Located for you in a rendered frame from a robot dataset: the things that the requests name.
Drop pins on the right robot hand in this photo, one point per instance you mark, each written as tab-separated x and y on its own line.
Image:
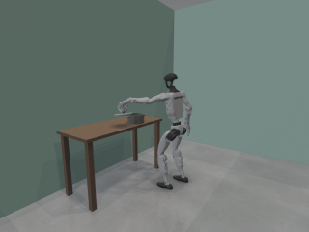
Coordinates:
188	129

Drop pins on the left robot upper arm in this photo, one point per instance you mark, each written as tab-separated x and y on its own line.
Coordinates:
162	97

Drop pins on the left robot shin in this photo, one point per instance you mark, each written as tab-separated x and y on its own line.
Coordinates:
163	167

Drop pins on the robot right forearm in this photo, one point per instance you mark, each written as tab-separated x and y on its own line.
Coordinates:
187	117

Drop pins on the right robot upper arm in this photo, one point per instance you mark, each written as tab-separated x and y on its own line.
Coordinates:
186	102

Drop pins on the robot head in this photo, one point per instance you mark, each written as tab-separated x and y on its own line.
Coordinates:
171	77

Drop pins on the pot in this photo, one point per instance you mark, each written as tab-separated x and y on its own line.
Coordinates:
136	118

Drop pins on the lid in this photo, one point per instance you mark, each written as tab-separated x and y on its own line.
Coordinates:
123	114

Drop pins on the table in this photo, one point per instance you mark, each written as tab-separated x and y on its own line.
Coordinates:
97	131

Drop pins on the left robot hand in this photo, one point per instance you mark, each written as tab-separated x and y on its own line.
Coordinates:
121	105

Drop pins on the robot left forearm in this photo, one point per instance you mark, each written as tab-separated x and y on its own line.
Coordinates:
137	100

